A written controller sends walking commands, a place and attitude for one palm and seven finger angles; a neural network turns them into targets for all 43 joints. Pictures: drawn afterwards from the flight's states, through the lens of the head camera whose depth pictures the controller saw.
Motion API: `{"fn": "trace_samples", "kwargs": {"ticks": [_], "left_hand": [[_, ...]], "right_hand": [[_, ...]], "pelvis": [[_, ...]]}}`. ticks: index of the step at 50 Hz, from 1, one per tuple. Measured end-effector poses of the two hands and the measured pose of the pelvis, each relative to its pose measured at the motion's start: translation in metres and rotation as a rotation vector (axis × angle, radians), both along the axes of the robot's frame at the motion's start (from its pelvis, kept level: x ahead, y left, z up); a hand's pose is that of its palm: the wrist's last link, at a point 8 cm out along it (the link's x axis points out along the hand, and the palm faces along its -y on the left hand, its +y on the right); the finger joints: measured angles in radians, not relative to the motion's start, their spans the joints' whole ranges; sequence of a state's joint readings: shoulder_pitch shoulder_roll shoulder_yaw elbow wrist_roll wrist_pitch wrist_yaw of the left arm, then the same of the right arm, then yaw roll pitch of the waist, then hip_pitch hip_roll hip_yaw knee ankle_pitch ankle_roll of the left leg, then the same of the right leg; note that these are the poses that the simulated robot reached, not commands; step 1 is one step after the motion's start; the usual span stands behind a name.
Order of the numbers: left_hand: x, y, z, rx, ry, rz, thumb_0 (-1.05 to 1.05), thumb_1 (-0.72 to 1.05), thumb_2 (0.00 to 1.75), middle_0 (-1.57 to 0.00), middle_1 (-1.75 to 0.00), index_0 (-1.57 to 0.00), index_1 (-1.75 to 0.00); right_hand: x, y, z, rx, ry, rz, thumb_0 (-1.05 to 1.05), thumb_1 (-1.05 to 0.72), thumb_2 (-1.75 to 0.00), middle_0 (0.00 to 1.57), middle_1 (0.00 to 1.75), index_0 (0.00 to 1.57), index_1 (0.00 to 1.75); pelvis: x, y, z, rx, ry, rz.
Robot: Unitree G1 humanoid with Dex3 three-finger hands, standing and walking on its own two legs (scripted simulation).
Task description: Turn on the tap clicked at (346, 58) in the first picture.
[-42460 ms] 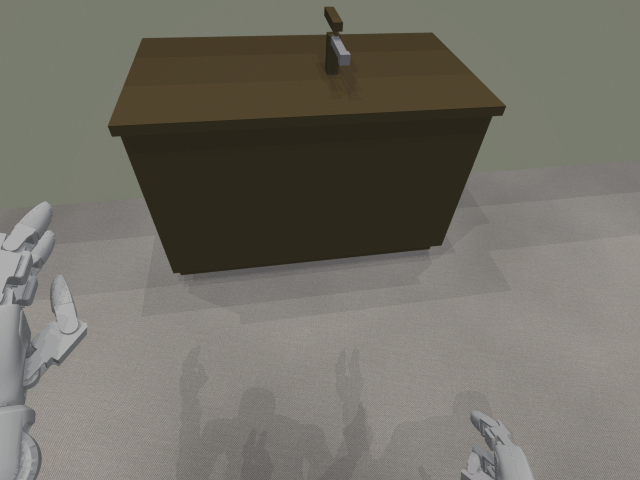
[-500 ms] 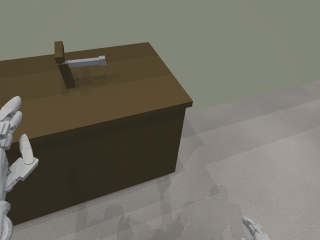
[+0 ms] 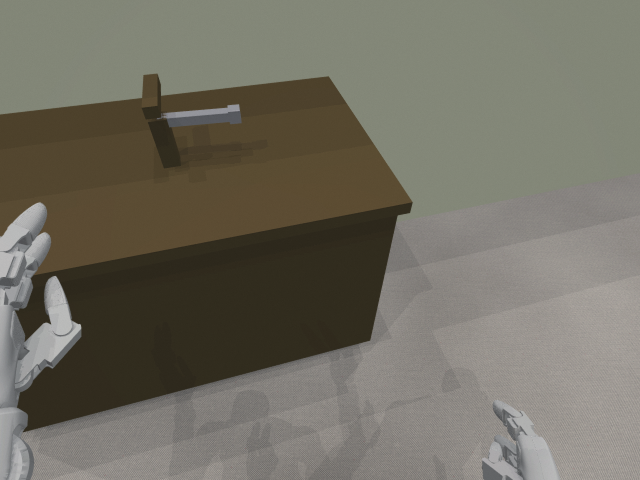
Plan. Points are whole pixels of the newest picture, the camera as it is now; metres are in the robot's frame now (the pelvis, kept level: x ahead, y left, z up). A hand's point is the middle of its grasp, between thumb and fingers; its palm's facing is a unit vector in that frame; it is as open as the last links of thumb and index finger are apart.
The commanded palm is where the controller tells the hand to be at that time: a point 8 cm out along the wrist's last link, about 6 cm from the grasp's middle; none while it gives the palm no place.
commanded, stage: stand and check the lever's angle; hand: left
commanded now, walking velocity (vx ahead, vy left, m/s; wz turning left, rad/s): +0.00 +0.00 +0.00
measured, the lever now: (234, 114) +0.78 +0.23 +0.06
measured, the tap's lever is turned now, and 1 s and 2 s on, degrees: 85 85 85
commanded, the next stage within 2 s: stand and wait in 0.16 s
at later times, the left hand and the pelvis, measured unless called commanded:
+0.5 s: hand (65, 293) +0.25 +0.28 +0.16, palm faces +0.36 -0.86 -0.35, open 7.4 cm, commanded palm +0.20 +0.31 +0.18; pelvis +0.03 +0.04 +0.01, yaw -1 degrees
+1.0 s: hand (64, 297) +0.25 +0.27 +0.16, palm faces +0.37 -0.87 -0.34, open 7.4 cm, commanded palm +0.20 +0.31 +0.18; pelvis +0.03 +0.04 +0.01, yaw -2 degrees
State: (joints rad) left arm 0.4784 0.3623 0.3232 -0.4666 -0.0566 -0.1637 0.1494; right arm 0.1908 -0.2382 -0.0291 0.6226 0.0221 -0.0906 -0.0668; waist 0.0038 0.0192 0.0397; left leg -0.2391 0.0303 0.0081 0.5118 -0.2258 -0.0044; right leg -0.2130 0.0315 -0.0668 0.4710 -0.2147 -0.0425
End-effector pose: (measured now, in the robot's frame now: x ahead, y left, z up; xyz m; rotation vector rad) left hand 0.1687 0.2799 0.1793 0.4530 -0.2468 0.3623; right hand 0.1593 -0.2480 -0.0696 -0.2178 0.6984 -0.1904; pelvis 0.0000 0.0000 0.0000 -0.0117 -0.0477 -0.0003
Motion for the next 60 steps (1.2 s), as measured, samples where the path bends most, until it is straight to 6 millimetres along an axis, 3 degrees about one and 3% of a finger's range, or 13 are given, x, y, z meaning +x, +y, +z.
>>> {"fn": "trace_samples", "kwargs": {"ticks": [7,18,34,60], "left_hand": [[0.013,0.018,-0.009,-0.047,0.018,0.012,0.01,0.89,0.90,-0.21,-0.30,-0.21,-0.30],[0.037,0.031,-0.004,-0.036,0.014,-0.021,0.01,0.89,0.90,-0.21,-0.30,-0.20,-0.30],[0.046,0.038,-0.011,-0.066,0.037,-0.018,0.01,0.89,0.90,-0.21,-0.30,-0.21,-0.30],[0.034,0.034,-0.009,-0.064,0.048,0.002,0.01,0.89,0.90,-0.21,-0.30,-0.20,-0.30]], "right_hand": [[0.011,0.030,0.002,0.008,0.013,0.033,0.01,-0.91,-0.90,0.20,0.29,0.20,0.30],[0.025,0.067,-0.001,0.055,0.046,0.057,0.01,-0.91,-0.90,0.21,0.30,0.20,0.30],[0.031,0.054,0.005,0.011,0.043,0.013,0.01,-0.91,-0.90,0.21,0.30,0.20,0.30],[0.014,0.053,-0.002,0.032,0.061,0.000,0.01,-0.91,-0.90,0.21,0.30,0.20,0.30]], "pelvis": [[0.010,0.017,0.003,-0.006,0.007,-0.007],[0.026,0.032,0.006,-0.007,0.025,-0.016],[0.034,0.038,0.006,-0.010,0.027,-0.027],[0.024,0.035,0.008,-0.010,0.024,-0.030]]}}
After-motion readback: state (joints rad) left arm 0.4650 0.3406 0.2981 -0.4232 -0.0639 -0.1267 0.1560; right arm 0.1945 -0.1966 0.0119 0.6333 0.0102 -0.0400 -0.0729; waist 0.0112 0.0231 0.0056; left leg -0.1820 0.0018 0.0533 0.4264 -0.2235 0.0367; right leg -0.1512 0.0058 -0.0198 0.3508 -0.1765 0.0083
